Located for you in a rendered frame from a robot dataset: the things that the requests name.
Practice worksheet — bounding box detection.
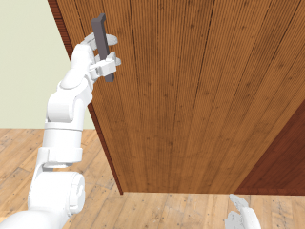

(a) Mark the robot left forearm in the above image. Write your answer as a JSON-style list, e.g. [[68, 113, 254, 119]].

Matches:
[[28, 68, 93, 208]]

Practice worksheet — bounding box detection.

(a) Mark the robot right hand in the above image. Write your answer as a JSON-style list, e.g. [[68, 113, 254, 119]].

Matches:
[[224, 194, 261, 229]]

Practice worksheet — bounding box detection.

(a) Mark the wardrobe door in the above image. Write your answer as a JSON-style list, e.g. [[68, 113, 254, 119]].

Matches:
[[238, 99, 305, 190], [57, 0, 305, 195]]

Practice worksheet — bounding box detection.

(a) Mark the robot left hand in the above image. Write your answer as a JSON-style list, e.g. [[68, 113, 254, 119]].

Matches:
[[70, 32, 121, 84]]

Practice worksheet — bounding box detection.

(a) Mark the left robot upper arm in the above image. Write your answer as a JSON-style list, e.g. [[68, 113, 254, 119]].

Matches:
[[0, 171, 86, 229]]

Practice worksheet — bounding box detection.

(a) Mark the handle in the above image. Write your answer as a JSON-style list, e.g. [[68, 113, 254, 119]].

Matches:
[[91, 12, 114, 82]]

